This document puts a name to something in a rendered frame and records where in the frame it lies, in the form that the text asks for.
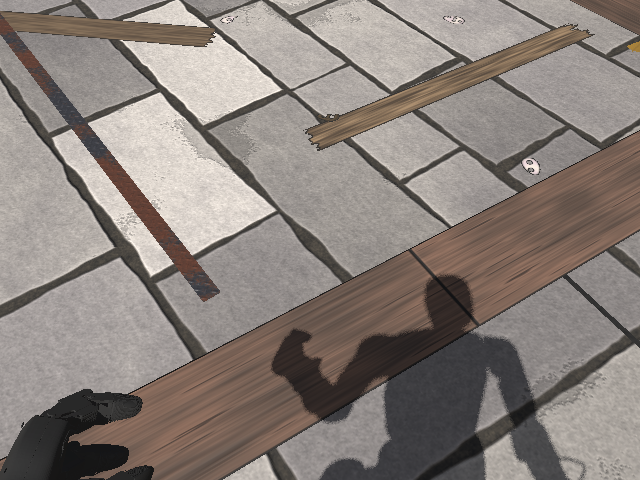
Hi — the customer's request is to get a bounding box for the robot left hand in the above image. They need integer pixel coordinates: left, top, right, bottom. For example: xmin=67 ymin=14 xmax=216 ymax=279
xmin=0 ymin=389 xmax=154 ymax=480

